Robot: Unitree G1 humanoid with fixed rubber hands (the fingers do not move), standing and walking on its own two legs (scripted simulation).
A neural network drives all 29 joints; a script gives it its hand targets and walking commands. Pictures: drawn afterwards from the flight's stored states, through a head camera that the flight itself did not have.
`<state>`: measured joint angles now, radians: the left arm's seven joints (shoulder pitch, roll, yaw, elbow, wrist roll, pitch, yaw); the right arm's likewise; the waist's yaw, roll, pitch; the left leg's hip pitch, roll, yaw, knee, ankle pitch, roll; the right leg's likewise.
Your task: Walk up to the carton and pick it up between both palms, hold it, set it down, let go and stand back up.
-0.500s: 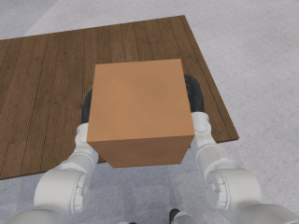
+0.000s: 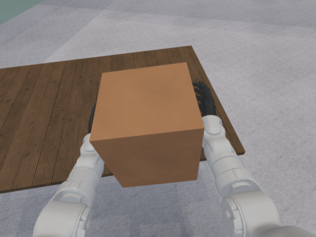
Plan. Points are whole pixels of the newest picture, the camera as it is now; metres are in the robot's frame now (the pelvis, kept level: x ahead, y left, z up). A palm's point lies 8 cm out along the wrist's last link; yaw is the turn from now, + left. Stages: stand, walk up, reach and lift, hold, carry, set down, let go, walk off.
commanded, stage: reach and lift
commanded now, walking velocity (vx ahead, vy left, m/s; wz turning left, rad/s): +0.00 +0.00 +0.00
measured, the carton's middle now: (152, 129) +0.37 +0.00 +0.07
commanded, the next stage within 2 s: hold in 1.54 s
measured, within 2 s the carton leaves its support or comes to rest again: neither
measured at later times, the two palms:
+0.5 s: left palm (73, 95) +0.41 +0.18 +0.17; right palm (200, 75) +0.43 -0.12 +0.19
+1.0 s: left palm (66, 101) +0.38 +0.19 +0.18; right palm (198, 80) +0.41 -0.11 +0.19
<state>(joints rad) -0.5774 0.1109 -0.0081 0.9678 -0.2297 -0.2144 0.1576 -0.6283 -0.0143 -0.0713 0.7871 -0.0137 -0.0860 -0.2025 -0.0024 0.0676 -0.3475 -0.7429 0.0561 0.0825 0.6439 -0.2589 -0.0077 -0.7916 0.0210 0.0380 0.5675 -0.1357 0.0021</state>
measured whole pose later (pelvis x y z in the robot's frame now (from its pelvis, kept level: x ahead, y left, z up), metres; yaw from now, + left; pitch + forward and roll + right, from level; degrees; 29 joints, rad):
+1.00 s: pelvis +0.00 +0.02 +0.02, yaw +2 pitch +3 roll -2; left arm -0.72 0.10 0.07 0.59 0.01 0.51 0.15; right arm -0.78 -0.11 -0.07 0.72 0.15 0.34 -0.20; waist 0.02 0.04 -0.15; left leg -0.35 0.05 0.04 0.54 -0.25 0.00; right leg -0.33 0.02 0.00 0.35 -0.08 0.02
